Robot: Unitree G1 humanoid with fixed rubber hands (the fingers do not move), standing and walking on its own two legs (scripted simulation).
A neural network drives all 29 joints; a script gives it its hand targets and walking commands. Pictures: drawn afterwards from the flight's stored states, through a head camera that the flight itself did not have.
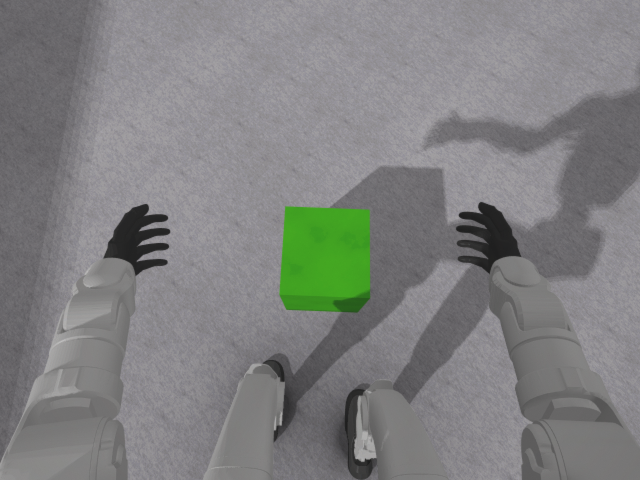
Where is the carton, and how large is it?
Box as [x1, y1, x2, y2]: [279, 206, 369, 312]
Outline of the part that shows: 285,206 279,294 286,309 357,312 369,298 369,210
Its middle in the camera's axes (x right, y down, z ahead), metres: +0.02 +0.07 +1.00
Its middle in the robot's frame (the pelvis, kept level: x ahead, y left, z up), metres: +0.50 +0.01 -0.57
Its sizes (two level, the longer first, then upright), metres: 0.210 0.200 0.250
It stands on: the floor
